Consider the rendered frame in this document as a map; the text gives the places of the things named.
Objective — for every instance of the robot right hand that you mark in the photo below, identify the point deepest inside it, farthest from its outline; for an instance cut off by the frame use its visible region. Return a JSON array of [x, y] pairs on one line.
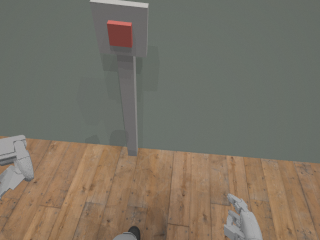
[[246, 226]]

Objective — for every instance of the button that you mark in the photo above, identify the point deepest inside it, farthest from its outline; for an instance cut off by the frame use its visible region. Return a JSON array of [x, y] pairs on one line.
[[120, 33]]

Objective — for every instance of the panel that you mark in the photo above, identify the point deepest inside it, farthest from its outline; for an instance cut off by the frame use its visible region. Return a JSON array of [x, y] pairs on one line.
[[136, 13]]

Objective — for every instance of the robot left hand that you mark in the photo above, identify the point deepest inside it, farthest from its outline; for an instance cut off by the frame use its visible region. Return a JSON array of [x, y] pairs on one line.
[[13, 150]]

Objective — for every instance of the left robot foot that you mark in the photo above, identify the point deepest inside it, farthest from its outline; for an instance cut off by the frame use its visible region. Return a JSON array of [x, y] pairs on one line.
[[135, 230]]

